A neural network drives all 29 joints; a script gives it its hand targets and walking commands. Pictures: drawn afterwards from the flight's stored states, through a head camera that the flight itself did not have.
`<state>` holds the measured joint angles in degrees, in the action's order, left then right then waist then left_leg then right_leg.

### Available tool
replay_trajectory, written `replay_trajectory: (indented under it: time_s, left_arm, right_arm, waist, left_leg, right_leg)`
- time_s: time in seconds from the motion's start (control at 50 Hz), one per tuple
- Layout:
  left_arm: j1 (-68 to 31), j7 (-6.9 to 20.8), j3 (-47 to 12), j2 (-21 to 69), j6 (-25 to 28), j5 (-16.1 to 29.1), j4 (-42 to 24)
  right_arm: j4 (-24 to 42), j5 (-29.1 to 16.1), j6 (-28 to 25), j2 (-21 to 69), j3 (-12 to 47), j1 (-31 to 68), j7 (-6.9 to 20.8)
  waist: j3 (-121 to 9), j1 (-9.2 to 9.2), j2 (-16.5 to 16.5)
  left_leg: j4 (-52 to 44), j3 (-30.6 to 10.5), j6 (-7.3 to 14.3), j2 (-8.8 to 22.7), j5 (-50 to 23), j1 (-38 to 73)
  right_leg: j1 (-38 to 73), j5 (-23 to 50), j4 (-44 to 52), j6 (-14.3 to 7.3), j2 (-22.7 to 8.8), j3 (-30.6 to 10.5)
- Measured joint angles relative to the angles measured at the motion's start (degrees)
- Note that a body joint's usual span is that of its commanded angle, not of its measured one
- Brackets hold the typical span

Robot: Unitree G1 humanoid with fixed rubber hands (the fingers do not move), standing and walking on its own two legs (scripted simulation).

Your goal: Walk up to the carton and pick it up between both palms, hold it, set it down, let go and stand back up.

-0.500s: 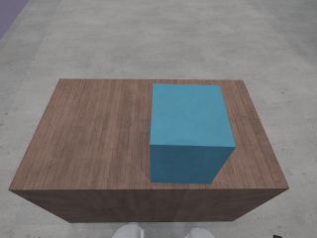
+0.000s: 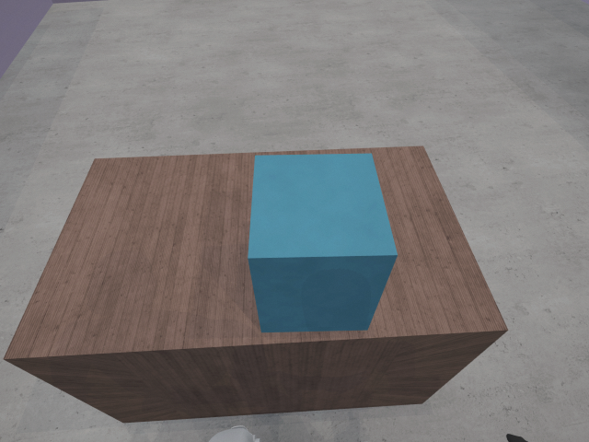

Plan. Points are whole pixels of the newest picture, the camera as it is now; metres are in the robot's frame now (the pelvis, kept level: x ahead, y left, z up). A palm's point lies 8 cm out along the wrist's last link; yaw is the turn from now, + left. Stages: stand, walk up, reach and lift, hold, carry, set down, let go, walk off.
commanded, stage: walk up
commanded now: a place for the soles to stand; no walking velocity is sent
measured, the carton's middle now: (314, 247) +0.44 -0.04 -0.05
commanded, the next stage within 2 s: stand in 1.02 s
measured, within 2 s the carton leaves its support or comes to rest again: neither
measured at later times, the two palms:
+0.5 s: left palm out of the picture +0.12 +0.31 -0.08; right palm out of the picture +0.07 -0.33 -0.08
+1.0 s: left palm out of the picture +0.12 +0.30 -0.08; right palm out of the picture +0.10 -0.33 -0.08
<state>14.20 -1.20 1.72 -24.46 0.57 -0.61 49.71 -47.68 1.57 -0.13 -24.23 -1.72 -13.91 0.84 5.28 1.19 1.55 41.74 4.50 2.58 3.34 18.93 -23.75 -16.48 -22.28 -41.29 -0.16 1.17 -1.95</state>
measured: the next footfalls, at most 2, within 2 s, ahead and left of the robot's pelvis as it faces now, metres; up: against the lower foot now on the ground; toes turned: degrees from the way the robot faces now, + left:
none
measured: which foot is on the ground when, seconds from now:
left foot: down 0.00-1.00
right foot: down 0.00-1.00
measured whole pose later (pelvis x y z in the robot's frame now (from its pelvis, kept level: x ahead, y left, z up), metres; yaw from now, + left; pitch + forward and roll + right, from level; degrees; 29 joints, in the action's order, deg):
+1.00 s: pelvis +0.01 -0.01 +0.01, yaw +0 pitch +0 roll +0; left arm 10.1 0.1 1.3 -23.9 1.4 -0.6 50.6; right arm -47.7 1.6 -0.4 -24.0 -1.7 -12.7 0.8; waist 2.6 1.1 0.7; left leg 33.3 4.6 0.7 3.7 11.8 -21.1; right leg -14.4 -19.2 -34.1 -0.5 1.6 -2.0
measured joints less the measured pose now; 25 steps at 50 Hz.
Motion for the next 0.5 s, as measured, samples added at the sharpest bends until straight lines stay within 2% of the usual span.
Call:
replay_trajectory:
  time_s: [0.04,0.06,0.12,0.2,0.28,0.34,0.5]
  left_arm:
    - [-0.9,0.2,0.0,0.1,0.1,0.0,0.0]
    - [-1.2,0.3,0.0,0.0,0.1,0.0,0.0]
    - [-1.6,0.7,0.0,0.0,0.3,0.0,0.0]
    - [-1.4,1.0,0.0,0.3,0.8,0.0,0.4]
    - [-1.8,1.0,-0.1,0.3,0.9,0.0,0.4]
    - [-2.6,1.0,-0.1,0.4,0.9,0.0,0.4]
    - [-4.1,1.0,-0.1,0.4,0.9,0.0,0.4]
  right_arm:
    - [0.0,0.0,-0.1,0.0,0.0,0.0,0.0]
    - [0.0,0.0,-0.2,0.0,0.0,0.0,0.0]
    - [0.0,0.0,-0.2,0.0,0.0,0.0,0.0]
    - [0.0,0.0,-0.2,-0.3,0.0,0.0,0.0]
    - [0.0,0.0,-0.2,-0.5,0.0,0.0,0.0]
    - [0.0,0.0,-0.2,-0.5,0.0,0.0,0.0]
    - [0.0,0.0,-0.2,-0.5,0.0,0.0,0.0]
  waist:
    - [0.0,0.2,0.0]
    - [0.0,0.27,-0.1]
    - [-0.5,-0.01,-0.3]
    - [-1.0,0.0,-0.4]
    - [-1.0,0.51,-0.4]
    - [-1.0,0.69,-0.6]
    - [-1.2,0.92,-0.8]
  left_leg:
    - [-1.9,0.0,-0.3,0.0,-5.4,0.5]
    - [-2.1,0.0,-0.4,0.0,-5.7,0.7]
    - [-2.1,0.0,-0.4,0.3,-4.2,0.9]
    - [-2.9,0.1,-0.4,0.4,-1.5,0.9]
    - [-5.8,0.1,-0.6,0.3,-7.6,1.6]
    - [-6.1,0.1,-1.4,0.3,-7.4,1.6]
    - [-6.9,0.1,-1.6,0.3,-7.2,1.6]
  right_leg:
    - [0.0,0.4,0.1,0.2,0.0,0.0]
    - [0.0,0.4,0.1,-0.1,0.0,0.0]
    - [0.1,0.3,0.3,-1.0,0.4,0.0]
    - [0.3,1.7,2.1,-0.7,0.4,0.0]
    - [0.3,2.2,2.9,-0.5,0.5,0.0]
    - [0.4,2.2,3.3,-0.4,0.4,0.0]
    - [0.7,2.7,4.8,-0.5,0.4,0.0]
